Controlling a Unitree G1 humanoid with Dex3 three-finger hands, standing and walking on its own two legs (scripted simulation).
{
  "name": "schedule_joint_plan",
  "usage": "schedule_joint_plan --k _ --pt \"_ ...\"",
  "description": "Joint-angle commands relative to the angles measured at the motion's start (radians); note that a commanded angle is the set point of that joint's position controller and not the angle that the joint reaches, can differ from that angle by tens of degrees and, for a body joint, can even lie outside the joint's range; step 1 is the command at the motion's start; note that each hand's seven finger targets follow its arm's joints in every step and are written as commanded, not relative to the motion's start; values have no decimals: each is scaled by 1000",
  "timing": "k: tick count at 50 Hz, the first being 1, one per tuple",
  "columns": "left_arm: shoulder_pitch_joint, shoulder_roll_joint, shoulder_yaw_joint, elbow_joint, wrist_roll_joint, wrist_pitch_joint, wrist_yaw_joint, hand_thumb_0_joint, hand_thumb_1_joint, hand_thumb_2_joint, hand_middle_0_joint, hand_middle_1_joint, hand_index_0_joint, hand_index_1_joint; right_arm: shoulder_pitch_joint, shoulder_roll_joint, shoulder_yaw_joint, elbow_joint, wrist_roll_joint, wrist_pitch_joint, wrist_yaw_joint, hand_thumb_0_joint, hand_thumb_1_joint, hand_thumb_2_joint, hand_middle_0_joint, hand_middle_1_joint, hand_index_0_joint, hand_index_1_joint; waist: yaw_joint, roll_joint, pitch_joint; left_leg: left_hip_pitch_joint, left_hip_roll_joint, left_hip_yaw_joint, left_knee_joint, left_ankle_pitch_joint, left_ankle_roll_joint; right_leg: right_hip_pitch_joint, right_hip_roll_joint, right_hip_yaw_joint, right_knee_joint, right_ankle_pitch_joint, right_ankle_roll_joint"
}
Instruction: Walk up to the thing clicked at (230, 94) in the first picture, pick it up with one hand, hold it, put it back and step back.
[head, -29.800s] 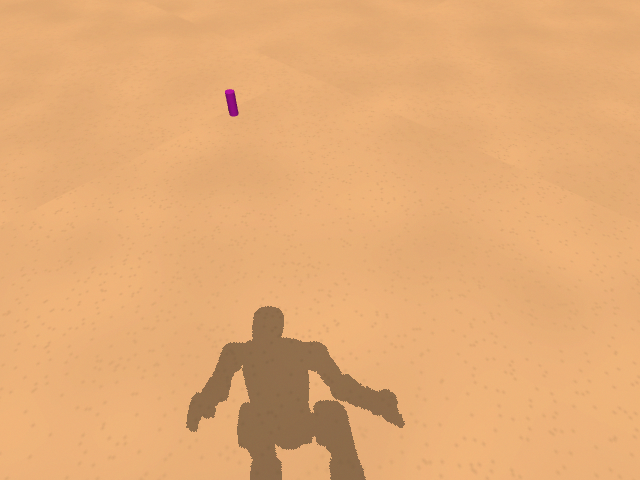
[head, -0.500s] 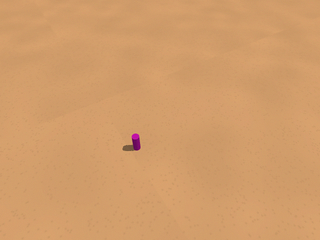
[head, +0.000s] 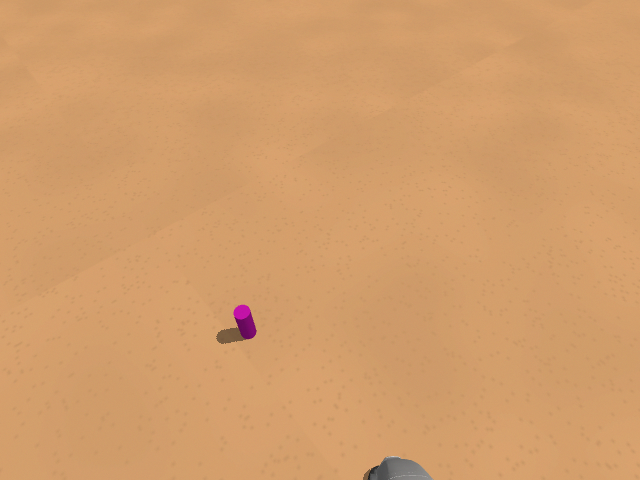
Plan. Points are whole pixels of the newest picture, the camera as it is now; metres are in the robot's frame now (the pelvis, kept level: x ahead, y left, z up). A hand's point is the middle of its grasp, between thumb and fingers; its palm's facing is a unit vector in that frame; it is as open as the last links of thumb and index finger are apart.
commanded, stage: walk up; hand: left
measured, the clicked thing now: (245, 322) +0.69 +0.25 -0.69
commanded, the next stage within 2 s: stand in 1.82 s
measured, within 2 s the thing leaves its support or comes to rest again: neither
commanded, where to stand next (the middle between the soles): +0.31 +0.00 m, yaw +2 degrees
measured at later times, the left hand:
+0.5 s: hand (150, 444) +0.21 +0.26 -0.16, palm faces -0.04 -0.94 -0.33, open 7.3 cm
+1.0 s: hand (187, 377) +0.30 +0.22 -0.14, palm faces -0.02 -0.94 -0.35, open 7.3 cm
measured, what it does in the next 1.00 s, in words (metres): walks ahead: right foot, then left foot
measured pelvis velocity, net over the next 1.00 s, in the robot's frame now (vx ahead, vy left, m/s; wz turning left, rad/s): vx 0.19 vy -0.03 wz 0.00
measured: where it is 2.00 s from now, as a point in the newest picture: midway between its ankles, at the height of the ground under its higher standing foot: outside the picture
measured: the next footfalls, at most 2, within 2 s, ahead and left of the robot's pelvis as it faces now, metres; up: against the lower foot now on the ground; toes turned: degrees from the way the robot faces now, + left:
right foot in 0.02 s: +0.16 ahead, -0.14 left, +0.00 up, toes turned -2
left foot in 0.36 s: +0.24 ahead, +0.11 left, +0.00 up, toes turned +2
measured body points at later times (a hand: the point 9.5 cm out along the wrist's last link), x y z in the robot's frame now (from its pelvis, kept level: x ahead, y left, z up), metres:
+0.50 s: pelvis +0.16 +0.00 -0.01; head +0.18 +0.02 +0.44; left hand +0.21 +0.31 -0.14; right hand +0.22 -0.32 -0.10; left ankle +0.21 +0.11 -0.73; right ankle +0.14 -0.14 -0.69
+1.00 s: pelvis +0.19 -0.03 +0.00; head +0.21 -0.04 +0.45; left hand +0.30 +0.27 -0.11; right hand +0.28 -0.33 -0.13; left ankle +0.21 +0.11 -0.73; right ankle +0.21 -0.16 -0.73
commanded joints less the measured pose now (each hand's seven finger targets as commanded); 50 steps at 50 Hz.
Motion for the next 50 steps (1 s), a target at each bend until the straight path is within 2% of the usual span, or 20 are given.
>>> schedule_joint_plan --k 1,2,3,5,8,12,16,17,18,19,20,24,28,31,32,33,34,35,39,50 --pt "203 245 92 -46 1 -55 41 0 900 900 -200 -300 -200 -300 11 -175 -40 -114 7 -24 -30 0 -900 -900 200 300 200 300 140 -161 -158 -296 76 -38 420 349 107 478 -5 74 -157 -115 -63" --pt "233 336 109 -71 -1 -62 53 0 900 900 -200 -300 -200 -300 58 -114 -16 -141 18 -24 -29 0 -900 -900 200 300 200 300 125 -347 -185 -550 -65 -21 642 -99 52 601 -284 556 -276 -176 -174" --pt "198 350 106 -82 -18 -56 54 0 900 900 -200 -300 -200 -300 0 -218 -44 -117 11 -14 -41 0 -900 -900 200 300 200 300 140 -218 -126 -577 -26 -124 736 -173 51 482 -350 667 -303 -190 -273" --pt "123 280 87 -111 -36 -53 65 0 900 900 -200 -300 -200 -300 -5 -218 -46 -90 29 -14 -40 0 -900 -900 200 300 200 300 102 -107 -52 -563 5 -205 758 -79 55 370 -269 418 -272 11 -256" --pt "46 230 66 -146 -24 -53 64 0 900 900 -200 -300 -200 -300 51 -199 -45 -58 17 -7 -20 0 -900 -900 200 300 200 300 43 -159 -8 -438 42 -138 556 -8 35 166 -157 195 -291 -17 -206" --pt "45 246 71 -185 -4 -54 54 0 900 900 -200 -300 -200 -300 11 -176 -52 -75 -1 -16 0 0 -900 -900 200 300 200 300 64 -178 -26 -374 38 -74 278 33 15 132 -164 160 -282 -111 -222" --pt "-13 218 45 -213 -12 -33 49 0 900 900 -200 -300 -200 -300 73 -178 -67 -44 -7 -41 -18 0 -900 -900 200 300 200 300 6 -61 -61 -88 -28 -15 107 230 20 -56 -107 89 -106 -265 -154" --pt "-15 171 26 -217 -10 -26 53 0 900 900 -200 -300 -200 -300 98 -192 -71 -39 -12 -47 -30 0 -900 -900 200 300 200 300 -23 -1 -76 -4 -20 -54 67 188 39 -123 -76 59 1 -254 -121" --pt "3 96 0 -215 -16 -19 62 0 900 900 -200 -300 -200 -300 104 -251 -76 -44 -23 -52 -47 0 -900 -900 200 300 200 300 -24 190 -76 -4 175 -343 -91 150 87 -186 11 -8 208 -216 -52" --pt "55 104 2 -196 -24 -5 71 0 900 900 -200 -300 -200 -300 71 -312 -79 -86 -20 -56 -54 0 -900 -900 200 300 200 300 2 212 -68 -83 377 -662 -215 50 185 -195 98 20 328 -377 -12" --pt "74 207 32 -160 -22 4 84 0 900 900 -200 -300 -200 -300 21 -334 -86 -93 -3 -50 -52 0 -900 -900 200 300 200 300 15 144 -47 -135 416 -690 -189 62 288 -140 63 74 439 -442 -18" --pt "76 188 27 -104 -27 3 89 0 900 900 -200 -300 -200 -300 -38 -261 -54 -86 0 -49 -71 0 -900 -900 200 300 200 300 47 168 -70 -131 283 -339 -51 555 217 -80 14 94 359 -333 -9" --pt "59 151 21 -62 -26 4 83 0 900 900 -200 -300 -200 -300 -99 -248 -36 -89 3 -28 -71 0 -900 -900 200 300 200 300 46 212 -115 -205 227 -213 26 682 183 84 37 -6 175 -223 0" --pt "91 153 21 -21 -21 -5 93 0 900 900 -200 -300 -200 -300 -158 -231 -25 -89 21 0 -67 0 -900 -900 200 300 200 300 81 164 -152 -267 177 -168 131 465 130 226 60 -35 -51 -6 -13" --pt "76 190 27 -15 -11 -14 97 0 900 900 -200 -300 -200 -300 -173 -189 -11 -90 27 8 -65 0 -900 -900 200 300 200 300 82 77 -153 -339 150 -155 171 331 91 273 8 40 -79 80 -27" --pt "16 241 35 -32 -5 -25 100 0 900 900 -200 -300 -200 -300 -145 -134 3 -84 35 17 -61 0 -900 -900 200 300 200 300 44 -77 -126 -393 67 -107 256 171 41 233 -142 273 -158 66 -77" --pt "-50 277 32 -38 -19 -23 97 0 900 900 -200 -300 -200 -300 -148 -158 -5 -54 35 29 -68 0 -900 -900 200 300 200 300 31 -119 -104 -289 3 -95 295 -64 30 78 -249 365 -197 44 -185" --pt "-107 261 21 -48 -16 -23 95 0 900 900 -200 -300 -200 -300 -138 -171 -10 -20 30 30 -67 0 -900 -900 200 300 200 300 11 -102 -84 -226 12 -111 271 -65 31 32 -235 341 -168 59 -187" --pt "-129 181 -6 -7 -23 -12 94 0 900 900 -200 -300 -200 -300 -196 -210 -2 39 27 11 -55 0 -900 -900 200 300 200 300 35 -76 -100 -195 112 -224 44 238 71 80 -45 96 -82 29 -22" --pt "-246 161 -15 96 -29 -5 95 0 900 900 -200 -300 -200 -300 -287 -178 24 180 21 21 -50 0 -900 -900 200 300 200 300 38 -35 -119 -141 84 -168 -79 316 30 233 -66 79 -220 45 -9"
